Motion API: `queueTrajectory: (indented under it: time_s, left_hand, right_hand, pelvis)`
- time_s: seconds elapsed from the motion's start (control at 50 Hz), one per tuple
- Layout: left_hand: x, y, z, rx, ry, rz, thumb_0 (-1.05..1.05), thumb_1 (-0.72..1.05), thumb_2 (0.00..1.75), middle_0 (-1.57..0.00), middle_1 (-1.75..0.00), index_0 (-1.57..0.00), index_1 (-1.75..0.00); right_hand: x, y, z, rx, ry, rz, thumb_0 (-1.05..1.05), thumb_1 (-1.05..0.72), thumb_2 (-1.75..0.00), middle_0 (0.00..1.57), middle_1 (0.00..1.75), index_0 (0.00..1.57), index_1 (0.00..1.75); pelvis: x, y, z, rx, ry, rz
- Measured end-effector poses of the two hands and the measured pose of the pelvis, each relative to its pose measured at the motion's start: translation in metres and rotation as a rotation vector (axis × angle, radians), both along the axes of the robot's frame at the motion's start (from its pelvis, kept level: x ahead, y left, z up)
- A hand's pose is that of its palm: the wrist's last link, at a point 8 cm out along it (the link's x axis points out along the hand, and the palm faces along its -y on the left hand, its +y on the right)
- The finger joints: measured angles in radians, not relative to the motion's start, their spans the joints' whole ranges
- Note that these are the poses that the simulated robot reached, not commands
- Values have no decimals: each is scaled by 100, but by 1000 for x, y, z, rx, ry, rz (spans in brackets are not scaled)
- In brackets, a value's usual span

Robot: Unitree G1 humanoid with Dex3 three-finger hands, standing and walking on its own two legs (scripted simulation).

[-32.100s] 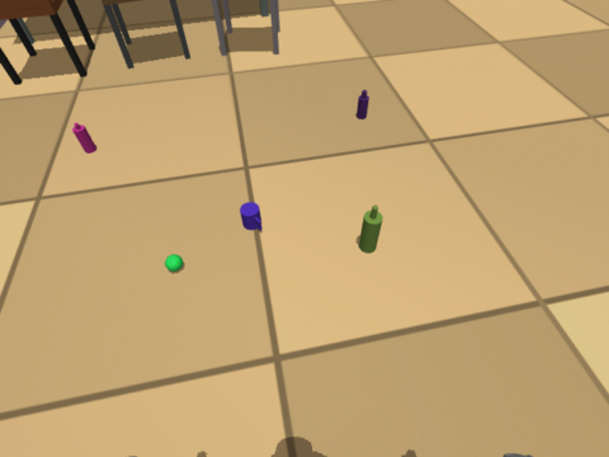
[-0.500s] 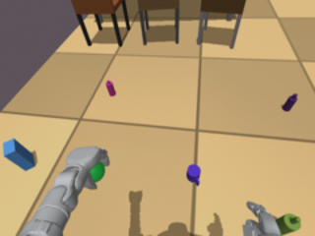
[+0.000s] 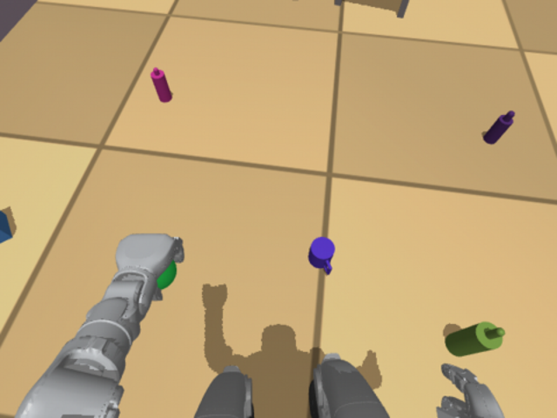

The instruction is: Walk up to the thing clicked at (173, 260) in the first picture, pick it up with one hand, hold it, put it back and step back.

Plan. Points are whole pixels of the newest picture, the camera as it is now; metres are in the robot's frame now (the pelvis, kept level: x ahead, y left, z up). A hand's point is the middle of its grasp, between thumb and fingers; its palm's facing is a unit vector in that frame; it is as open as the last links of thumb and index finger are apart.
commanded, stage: crouch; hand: left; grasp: from above
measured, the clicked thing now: (156, 271) +0.36 +0.22 -0.13
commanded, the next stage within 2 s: lower in 1.48 s
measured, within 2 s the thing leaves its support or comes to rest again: neither
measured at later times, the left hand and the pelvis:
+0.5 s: hand (194, 284) +0.40 +0.20 -0.34, palm faces -0.47 +0.01 -0.88, open 8.5 cm; pelvis -0.05 +0.01 -0.20, yaw +0 degrees
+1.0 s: hand (206, 285) +0.43 +0.19 -0.47, palm faces -0.47 -0.02 -0.88, open 8.6 cm; pelvis -0.05 +0.00 -0.29, yaw -1 degrees
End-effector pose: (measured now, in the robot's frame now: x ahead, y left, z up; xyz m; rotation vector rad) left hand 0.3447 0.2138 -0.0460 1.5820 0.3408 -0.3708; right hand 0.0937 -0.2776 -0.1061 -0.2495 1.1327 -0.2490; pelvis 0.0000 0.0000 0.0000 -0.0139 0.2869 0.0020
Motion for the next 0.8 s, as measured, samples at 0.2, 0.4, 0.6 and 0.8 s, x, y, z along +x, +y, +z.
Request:
queueTrajectory:
  time_s: [0.2, 0.4, 0.6, 0.8]
  left_hand:
    - [34, -10, -103, 9, -25, 18, 1, 19, 31, -76, -55, -84, -51]
    - [50, -16, -197, -1, 11, 31, 1, 17, 37, -75, -57, -83, -53]
    - [67, -21, -280, -45, 29, 20, 1, 14, 44, -75, -57, -83, -55]
    - [84, -21, -333, -47, 14, 38, 0, 12, 49, -75, -58, -82, -57]
  right_hand:
    - [-82, -1, -93, -40, 162, -83, 1, -90, -90, 20, 30, 20, 30]
    - [-119, 20, -177, -5, 240, -93, 1, -90, -90, 20, 30, 20, 30]
    - [-110, 18, -236, -1, 250, -11, 1, -90, -90, 21, 30, 20, 30]
    - [-104, 6, -268, -15, 275, 41, 0, -90, -90, 20, 30, 20, 30]
  pelvis:
    - [-25, 6, -89, -11, 196, -4]
    - [-43, 10, -167, -19, 303, 1]
    - [-49, 6, -230, -34, 372, 13]
    - [-47, 2, -269, -44, 395, 15]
